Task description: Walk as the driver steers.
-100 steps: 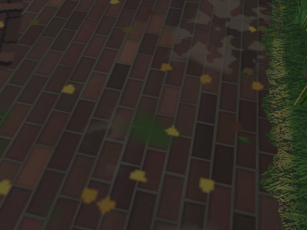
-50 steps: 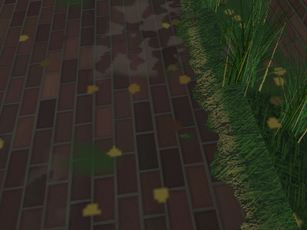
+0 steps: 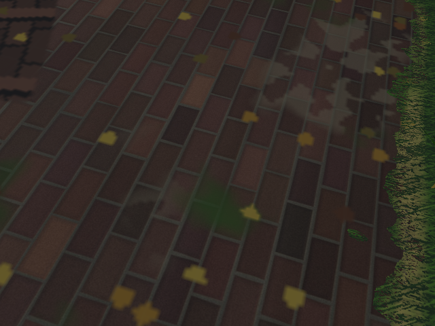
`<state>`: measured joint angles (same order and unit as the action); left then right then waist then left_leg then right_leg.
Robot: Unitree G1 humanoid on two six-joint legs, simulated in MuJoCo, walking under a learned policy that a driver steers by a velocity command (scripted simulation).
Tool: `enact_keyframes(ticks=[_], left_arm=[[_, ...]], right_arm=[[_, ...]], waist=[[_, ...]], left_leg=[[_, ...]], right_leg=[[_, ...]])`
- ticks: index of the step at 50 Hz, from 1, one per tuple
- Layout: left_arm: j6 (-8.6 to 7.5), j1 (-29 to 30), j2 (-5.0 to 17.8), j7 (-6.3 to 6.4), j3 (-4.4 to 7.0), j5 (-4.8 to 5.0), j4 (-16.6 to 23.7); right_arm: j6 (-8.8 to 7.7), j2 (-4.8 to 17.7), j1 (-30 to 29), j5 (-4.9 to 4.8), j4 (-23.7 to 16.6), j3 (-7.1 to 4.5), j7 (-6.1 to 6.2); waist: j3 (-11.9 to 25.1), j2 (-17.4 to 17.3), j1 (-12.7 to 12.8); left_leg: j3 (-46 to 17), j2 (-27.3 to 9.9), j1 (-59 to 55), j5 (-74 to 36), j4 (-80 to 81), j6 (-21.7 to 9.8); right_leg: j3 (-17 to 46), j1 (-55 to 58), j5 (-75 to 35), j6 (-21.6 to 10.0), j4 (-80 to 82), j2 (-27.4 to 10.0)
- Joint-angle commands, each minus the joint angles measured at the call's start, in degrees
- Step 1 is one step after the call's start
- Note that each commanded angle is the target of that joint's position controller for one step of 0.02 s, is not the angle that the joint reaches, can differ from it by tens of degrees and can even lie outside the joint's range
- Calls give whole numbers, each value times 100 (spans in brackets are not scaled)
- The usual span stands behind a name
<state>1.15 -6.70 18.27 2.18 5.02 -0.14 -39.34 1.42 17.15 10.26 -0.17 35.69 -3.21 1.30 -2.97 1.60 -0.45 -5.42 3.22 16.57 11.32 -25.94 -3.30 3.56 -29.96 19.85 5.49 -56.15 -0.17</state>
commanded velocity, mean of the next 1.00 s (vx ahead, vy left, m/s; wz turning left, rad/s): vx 0.26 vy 0.00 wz -0.34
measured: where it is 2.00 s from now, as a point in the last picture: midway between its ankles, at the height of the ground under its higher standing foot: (304, 213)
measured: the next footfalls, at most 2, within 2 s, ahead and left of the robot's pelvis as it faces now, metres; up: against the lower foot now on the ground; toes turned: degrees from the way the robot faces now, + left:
right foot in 0.16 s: +0.05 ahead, -0.16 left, +0.00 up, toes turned +1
right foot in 0.70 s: +0.20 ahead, -0.25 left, +0.00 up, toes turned -20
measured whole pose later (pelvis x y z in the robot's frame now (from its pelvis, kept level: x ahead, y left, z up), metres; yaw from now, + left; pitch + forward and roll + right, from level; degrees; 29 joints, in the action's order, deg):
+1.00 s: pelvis +0.23 -0.18 +0.00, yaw -25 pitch +2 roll +1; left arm -3.6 -20.1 15.6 -0.3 1.8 0.3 -39.4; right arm -5.1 17.9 7.4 0.3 39.8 -2.7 -0.9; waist -1.4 -2.7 2.6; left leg -2.2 -5.5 40.1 -0.4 -46.8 2.5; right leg 3.3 -5.9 12.5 -4.6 -17.0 4.7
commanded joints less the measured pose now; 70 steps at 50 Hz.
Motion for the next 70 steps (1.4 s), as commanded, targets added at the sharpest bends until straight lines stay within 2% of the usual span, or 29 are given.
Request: enact_keyframes(ticks=[1,7,10,15,18,20,21,24,29,32,34,35,36,37,38,39,41,44,49,56,59,61,62,63,64,65,66,67,70], left_arm=[[-59,-15,251,-40,11,25,265],[-136,-150,216,-175,-70,37,193],[-156,-53,1049,-145,104,52,286],[-173,-241,577,-135,24,109,353],[-185,-58,401,-100,-28,139,609],[-257,491,276,-122,-71,181,995],[-280,409,421,-138,-16,197,1003],[-300,89,318,-252,-36,201,891],[-302,369,35,-470,-202,164,1013],[-264,317,230,-499,-153,188,1081],[-226,-464,520,-471,38,153,868],[-189,-1388,883,-411,249,190,612],[-170,-2102,1586,-292,414,214,575],[-307,-2051,1728,-348,344,173,797],[-418,-1790,1224,-396,199,143,772],[-472,-1587,995,-397,120,112,742],[-479,-936,691,-380,8,47,820],[-536,-728,623,-287,-31,7,760],[-587,-1175,658,-195,-58,51,306],[-555,-1635,801,-190,-11,56,-201],[-458,-1560,911,-129,26,44,-251],[-352,-1432,993,-62,26,-4,-187],[-350,-1383,955,-18,-15,-42,-91],[-474,-2001,386,-80,-204,-122,137],[-651,-1933,428,-165,-265,-106,83],[-782,-1277,776,-259,-171,154,284],[-873,-847,761,-282,-208,194,439],[-915,-627,703,-264,-205,70,493],[-786,-922,593,-222,-191,-92,473]], right_arm=[[-71,703,-222,66,-357,-169,46],[-144,441,-253,134,-3,19,-100],[-256,579,244,222,43,-58,-57],[-116,355,-110,152,-128,-122,57],[-260,459,340,50,-93,-208,-37],[-429,1009,922,64,119,-367,-78],[-508,887,934,78,128,-334,-36],[-567,663,528,-29,112,-259,8],[-570,987,512,-42,276,-348,-65],[-529,1207,691,-155,420,-414,-133],[-506,1169,634,-175,452,-387,-137],[-524,914,767,-102,451,-293,-128],[-570,370,730,144,108,-114,-116],[-741,357,564,42,-171,-48,-114],[-830,894,121,-204,-213,-182,-157],[-894,926,38,-224,-218,-172,-176],[-886,847,182,63,-40,-185,-114],[-753,715,362,115,149,-161,-167],[-700,307,-518,27,87,24,-234],[-770,281,-1411,-119,-207,87,-508],[-771,388,-1180,-87,-236,37,-584],[-727,738,-112,-60,-2,-163,-525],[-694,998,748,-72,124,-278,-454],[-676,1635,1408,-8,144,-440,-402],[-664,1201,1561,-130,230,-352,-395],[-621,943,1307,-127,196,-275,-337],[-592,855,960,-106,111,-247,-301],[-569,770,650,-82,56,-210,-286],[-567,677,269,-8,-57,-172,-222]], waist=[[923,-974,-41],[471,-823,85],[551,535,-367],[631,804,-138],[76,-129,-371],[-189,-1093,-558],[-229,-728,-455],[-166,-641,-237],[41,-698,-374],[73,-748,-308],[431,-597,207],[924,-290,630],[1227,1175,738],[2034,1415,670],[1380,634,759],[884,553,587],[437,162,132],[453,305,-93],[200,273,282],[-284,122,601],[35,241,389],[860,353,-190],[1388,215,-629],[2316,-1111,-427],[2866,-1277,-534],[2005,-918,-645],[1340,-425,-540],[779,-19,-318],[413,-373,158]], left_leg=[[-1126,-1340,-843,-1399,552,-933],[-970,-1179,-133,-400,498,-676],[-102,-281,-129,245,-111,38],[482,-61,-398,1251,-687,157],[-537,-775,-884,2801,294,-398],[-2943,-2565,-1487,3308,1557,-1333],[-3108,-2794,-1463,2964,1555,-1524],[-1561,-2243,-1655,1621,1600,-1005],[469,-1619,-927,9,1556,-592],[640,-1860,-981,13,1284,-505],[1162,-1719,-670,-1565,25,-235],[1576,-1409,-169,-2080,-1422,18],[1682,-815,1833,746,-3805,510],[308,-98,3053,2289,-5019,578],[-7,-456,3655,1757,-5332,468],[59,-690,3618,1212,-5016,309],[31,-1025,2797,434,-4105,311],[209,-948,2262,-82,-3586,516],[433,-837,2159,-1658,-1718,604],[483,-630,2414,-1753,-483,138],[720,-271,1917,-954,-387,-155],[1080,189,443,-690,-359,-435],[511,-168,-1193,-1040,-395,-711],[-2400,-1802,-3715,-540,-439,-1857],[-4246,-2259,-4392,137,519,-2164],[-3474,-2055,-3867,641,699,-1782],[-2798,-1850,-2956,493,836,-1560],[-2338,-1623,-2025,-71,994,-1444],[-1702,-1246,-675,-1277,1363,-1499]], right_leg=[[4,289,-123,21,738,-190],[-239,1881,-1019,-285,3110,-159],[642,1876,-2719,-871,2889,-748],[1359,1213,-360,-1191,3217,-720],[784,-321,1798,-924,2402,-79],[120,-1739,1164,-696,124,-53],[394,-2045,1087,-696,-611,-268],[364,-2094,272,-609,-644,-580],[-446,-337,-533,-459,1013,-486],[-756,257,-561,-674,1646,-270],[-1098,1597,-701,-972,2153,197],[-941,2876,-675,-1196,2249,359],[1713,4301,-101,-1933,2887,-1113],[4764,4865,1406,-2766,4196,-1996],[4233,4531,1642,-2560,4430,-2008],[3477,3900,1237,-2397,4331,-1815],[2301,2670,-143,-2062,4279,-1250],[1549,2110,-1520,-2081,4450,-982],[523,2178,-2406,-1711,4556,-744],[234,3228,-2372,-1627,4586,-1264],[-59,3716,-4577,-1452,3893,-1307],[-371,3724,-6678,-1251,2352,-1075],[-487,2683,-6066,-1046,1028,-951],[-571,152,-2627,-530,-1546,-34],[235,-877,1073,-456,-2378,550],[534,-1483,753,-535,-2565,140],[428,-1519,333,-614,-2176,-130],[310,-1354,96,-605,-1601,-296],[194,-637,-143,-366,-812,-517]])
Keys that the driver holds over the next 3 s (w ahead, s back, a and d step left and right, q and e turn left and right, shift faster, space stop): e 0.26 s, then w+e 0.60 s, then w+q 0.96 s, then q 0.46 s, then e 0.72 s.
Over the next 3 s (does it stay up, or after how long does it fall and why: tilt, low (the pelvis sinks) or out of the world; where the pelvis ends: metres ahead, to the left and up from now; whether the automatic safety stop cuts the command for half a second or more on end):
stays up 0.92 -0.35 -0.01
